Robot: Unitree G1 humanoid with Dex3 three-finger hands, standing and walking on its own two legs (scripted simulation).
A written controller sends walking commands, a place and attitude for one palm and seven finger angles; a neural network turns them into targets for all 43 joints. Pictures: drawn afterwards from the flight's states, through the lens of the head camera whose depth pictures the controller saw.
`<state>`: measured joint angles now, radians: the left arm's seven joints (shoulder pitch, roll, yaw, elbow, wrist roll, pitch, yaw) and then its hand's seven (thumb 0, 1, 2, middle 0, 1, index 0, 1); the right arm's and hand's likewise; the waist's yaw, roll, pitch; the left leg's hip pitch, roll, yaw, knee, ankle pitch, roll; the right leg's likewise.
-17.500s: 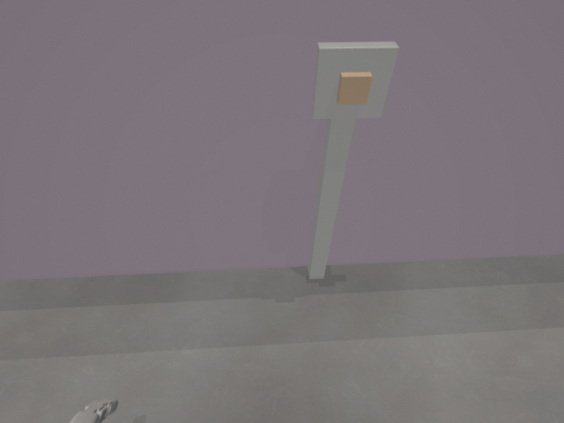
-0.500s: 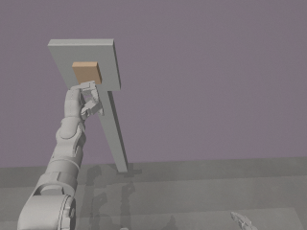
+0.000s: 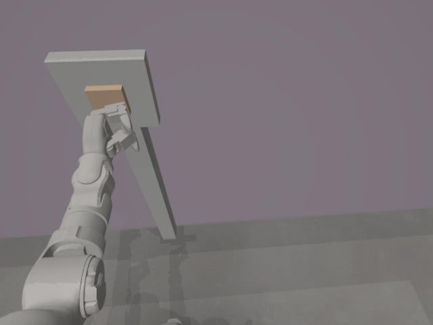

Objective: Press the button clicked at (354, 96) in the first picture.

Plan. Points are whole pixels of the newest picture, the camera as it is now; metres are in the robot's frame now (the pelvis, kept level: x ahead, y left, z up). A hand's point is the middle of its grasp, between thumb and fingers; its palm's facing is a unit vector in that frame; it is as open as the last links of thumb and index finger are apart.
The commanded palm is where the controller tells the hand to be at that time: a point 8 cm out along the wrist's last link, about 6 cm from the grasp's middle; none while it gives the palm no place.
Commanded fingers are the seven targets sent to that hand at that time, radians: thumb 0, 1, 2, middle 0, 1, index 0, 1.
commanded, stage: press the button with the knuckle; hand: left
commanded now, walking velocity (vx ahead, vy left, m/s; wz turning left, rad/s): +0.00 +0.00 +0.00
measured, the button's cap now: (109, 99) +0.50 +0.19 +0.13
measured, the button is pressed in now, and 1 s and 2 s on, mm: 5 8 0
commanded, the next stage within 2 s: hold the button down briefly in 0.38 s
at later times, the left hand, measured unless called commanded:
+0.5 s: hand (131, 129) +0.46 +0.16 +0.09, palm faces +0.07 -1.00 -0.03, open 2.9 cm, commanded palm +0.46 +0.21 +0.10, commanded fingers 0.00 0.90 0.90 -1.30 -1.50 -1.30 -1.50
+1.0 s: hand (131, 132) +0.45 +0.15 +0.09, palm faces +0.07 -1.00 -0.01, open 3.0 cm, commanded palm +0.42 +0.21 +0.10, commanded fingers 0.00 0.90 0.90 -1.30 -1.50 -1.30 -1.50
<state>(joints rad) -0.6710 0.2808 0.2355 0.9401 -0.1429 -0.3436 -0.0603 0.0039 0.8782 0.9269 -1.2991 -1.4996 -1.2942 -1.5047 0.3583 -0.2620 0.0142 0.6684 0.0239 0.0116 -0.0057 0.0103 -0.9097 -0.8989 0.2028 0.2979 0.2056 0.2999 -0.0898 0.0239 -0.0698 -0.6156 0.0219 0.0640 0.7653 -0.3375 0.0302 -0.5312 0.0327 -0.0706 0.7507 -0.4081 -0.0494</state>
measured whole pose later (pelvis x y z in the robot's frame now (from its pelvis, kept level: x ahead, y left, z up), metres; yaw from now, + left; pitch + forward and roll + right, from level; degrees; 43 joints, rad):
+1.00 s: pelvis -0.03 +0.00 -0.01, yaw +0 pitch +13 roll -2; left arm -0.85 0.36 0.27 1.16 -0.12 -0.40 -0.06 0.01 0.81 0.98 -1.30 -1.50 -1.35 -1.50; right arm 0.40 -0.27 0.03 0.68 0.01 -0.03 0.00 0.01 -0.91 -0.90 0.20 0.30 0.21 0.30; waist -0.14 0.03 -0.07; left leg -0.74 0.03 0.04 0.83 -0.31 0.04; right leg -0.64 0.04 -0.09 0.80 -0.38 -0.05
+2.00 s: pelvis +0.00 -0.01 +0.01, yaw +0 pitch +5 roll +0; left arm -0.20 0.20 0.13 0.37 -0.20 -0.21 -0.07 0.02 0.90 0.90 -1.30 -1.50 -1.30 -1.50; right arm 0.25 -0.25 0.04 0.58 0.04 -0.02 -0.02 0.01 -0.91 -0.90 0.20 0.30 0.21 0.30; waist -0.03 0.03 -0.07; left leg -0.47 0.02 0.05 0.70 -0.32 0.02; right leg -0.39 0.04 -0.07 0.69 -0.39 -0.06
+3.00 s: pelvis +0.02 +0.01 +0.03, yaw +0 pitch -4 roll +0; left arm 0.50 0.32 0.23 -0.43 -0.08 -0.08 0.10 0.02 0.90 0.90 -1.30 -1.50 -1.30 -1.50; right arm 0.19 -0.23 0.04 0.60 0.00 -0.04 -0.05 0.02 -0.91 -0.90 0.20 0.30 0.21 0.30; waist 0.05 0.06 0.01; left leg -0.11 -0.01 0.07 0.41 -0.22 0.04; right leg -0.01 0.02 -0.05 0.36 -0.27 -0.03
